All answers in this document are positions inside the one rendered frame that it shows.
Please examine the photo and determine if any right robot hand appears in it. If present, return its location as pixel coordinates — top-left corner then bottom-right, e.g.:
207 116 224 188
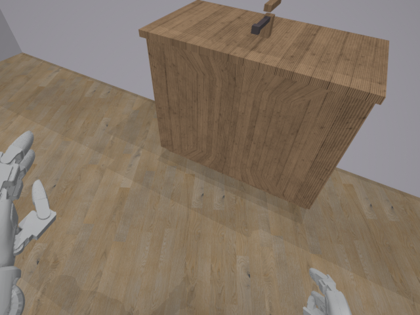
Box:
303 268 352 315

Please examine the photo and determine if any tap lever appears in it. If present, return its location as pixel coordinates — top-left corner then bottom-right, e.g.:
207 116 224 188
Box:
251 16 270 35

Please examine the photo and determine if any counter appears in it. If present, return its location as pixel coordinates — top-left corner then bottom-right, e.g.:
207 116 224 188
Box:
138 0 389 209

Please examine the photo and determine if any left robot hand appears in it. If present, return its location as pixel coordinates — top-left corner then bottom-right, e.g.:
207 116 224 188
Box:
0 131 56 267

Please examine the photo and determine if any left robot forearm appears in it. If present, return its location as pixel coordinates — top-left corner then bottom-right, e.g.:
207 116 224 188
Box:
0 266 25 315

